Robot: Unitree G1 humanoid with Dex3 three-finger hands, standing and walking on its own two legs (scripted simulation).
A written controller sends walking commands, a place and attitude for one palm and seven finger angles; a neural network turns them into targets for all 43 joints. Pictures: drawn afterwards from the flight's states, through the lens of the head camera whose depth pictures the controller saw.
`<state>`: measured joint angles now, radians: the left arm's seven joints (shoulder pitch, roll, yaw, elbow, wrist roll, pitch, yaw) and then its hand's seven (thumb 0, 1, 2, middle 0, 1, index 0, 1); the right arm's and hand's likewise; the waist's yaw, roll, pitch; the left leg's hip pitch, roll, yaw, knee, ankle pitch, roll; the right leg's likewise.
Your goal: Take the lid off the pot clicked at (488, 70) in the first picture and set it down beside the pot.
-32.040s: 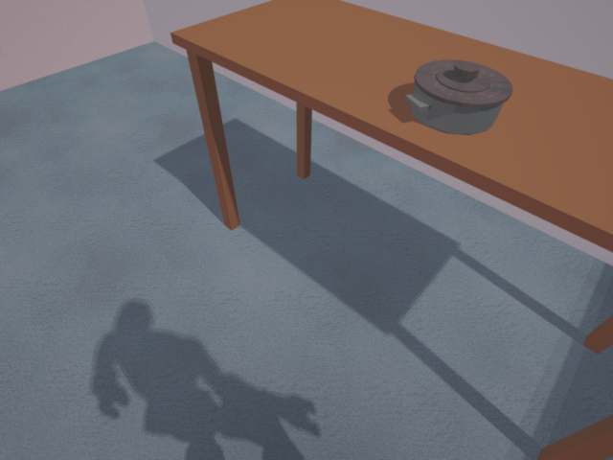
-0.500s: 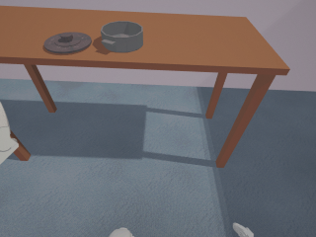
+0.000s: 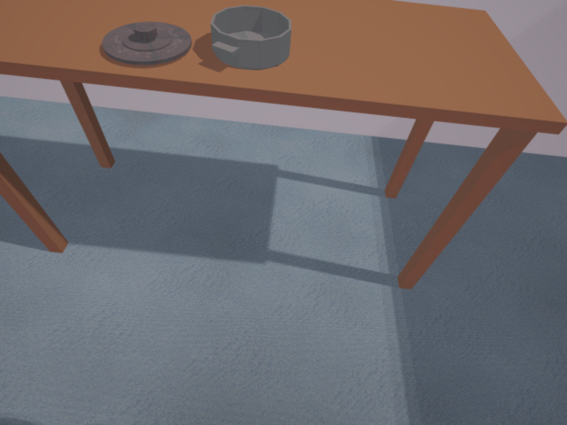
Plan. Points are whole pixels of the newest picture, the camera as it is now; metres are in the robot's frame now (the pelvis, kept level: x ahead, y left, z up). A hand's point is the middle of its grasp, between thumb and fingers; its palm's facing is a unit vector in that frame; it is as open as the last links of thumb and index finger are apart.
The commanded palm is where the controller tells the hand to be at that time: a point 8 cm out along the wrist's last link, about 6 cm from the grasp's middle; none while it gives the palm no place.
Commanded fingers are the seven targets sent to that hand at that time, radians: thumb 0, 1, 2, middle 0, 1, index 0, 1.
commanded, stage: stop stepping back and stand still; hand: left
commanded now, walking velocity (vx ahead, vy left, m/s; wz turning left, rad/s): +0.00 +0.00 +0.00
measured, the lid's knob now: (145, 30) +0.85 +0.37 +0.11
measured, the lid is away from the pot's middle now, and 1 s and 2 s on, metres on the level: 0.24 0.24 0.24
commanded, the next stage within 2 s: let the arm hang, fingers relaxed in 0.56 s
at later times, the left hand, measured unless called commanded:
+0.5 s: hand out of the picture +0.09 +0.21 -0.16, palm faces -0.02 -0.98 -0.22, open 7.4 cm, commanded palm none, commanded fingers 0.00 0.90 0.90 -0.20 -0.30 -0.20 -0.30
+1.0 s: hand out of the picture +0.03 +0.22 -0.16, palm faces -0.03 -0.98 -0.21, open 7.4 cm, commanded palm none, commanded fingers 0.00 0.90 0.90 -0.20 -0.30 -0.20 -0.30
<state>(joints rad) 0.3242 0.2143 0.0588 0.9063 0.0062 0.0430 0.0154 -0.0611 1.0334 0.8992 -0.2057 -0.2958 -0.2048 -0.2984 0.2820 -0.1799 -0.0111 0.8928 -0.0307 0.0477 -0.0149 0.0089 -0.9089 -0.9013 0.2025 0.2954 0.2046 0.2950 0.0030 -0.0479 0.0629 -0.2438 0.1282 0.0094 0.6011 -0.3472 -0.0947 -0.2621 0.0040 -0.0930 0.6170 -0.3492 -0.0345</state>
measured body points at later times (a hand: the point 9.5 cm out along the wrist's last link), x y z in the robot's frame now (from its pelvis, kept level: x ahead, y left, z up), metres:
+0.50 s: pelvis +0.02 +0.04 +0.01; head +0.03 +0.03 +0.46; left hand +0.09 +0.26 -0.14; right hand +0.00 -0.17 -0.15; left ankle -0.02 +0.18 -0.73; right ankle -0.01 -0.09 -0.73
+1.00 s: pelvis +0.02 +0.05 +0.01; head +0.03 +0.04 +0.46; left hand +0.03 +0.27 -0.14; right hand -0.02 -0.17 -0.15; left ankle -0.02 +0.18 -0.73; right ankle -0.01 -0.09 -0.73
